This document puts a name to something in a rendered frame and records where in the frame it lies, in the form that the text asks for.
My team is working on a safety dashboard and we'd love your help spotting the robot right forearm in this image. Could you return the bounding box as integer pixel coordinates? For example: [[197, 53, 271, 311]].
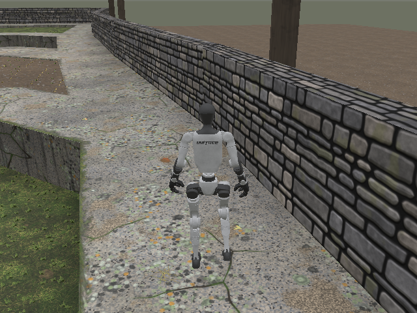
[[233, 157, 248, 185]]

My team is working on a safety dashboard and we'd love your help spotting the robot left forearm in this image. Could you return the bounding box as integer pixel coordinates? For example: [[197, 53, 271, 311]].
[[170, 158, 182, 183]]

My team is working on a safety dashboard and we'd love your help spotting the robot left foot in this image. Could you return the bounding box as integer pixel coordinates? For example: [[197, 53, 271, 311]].
[[192, 252, 201, 269]]

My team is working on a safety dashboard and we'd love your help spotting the left robot hand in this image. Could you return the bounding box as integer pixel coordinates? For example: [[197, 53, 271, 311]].
[[169, 180, 184, 193]]

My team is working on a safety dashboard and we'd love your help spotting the right robot upper arm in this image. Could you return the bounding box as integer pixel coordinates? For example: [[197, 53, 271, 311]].
[[221, 131, 239, 168]]

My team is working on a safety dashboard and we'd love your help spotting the robot torso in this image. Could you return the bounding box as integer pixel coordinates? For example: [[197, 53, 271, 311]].
[[193, 131, 223, 196]]

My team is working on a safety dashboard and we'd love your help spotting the left robot upper arm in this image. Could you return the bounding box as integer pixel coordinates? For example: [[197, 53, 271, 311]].
[[176, 132, 194, 168]]

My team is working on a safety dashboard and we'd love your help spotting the right robot hand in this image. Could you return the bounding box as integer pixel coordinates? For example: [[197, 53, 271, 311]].
[[234, 182, 249, 198]]

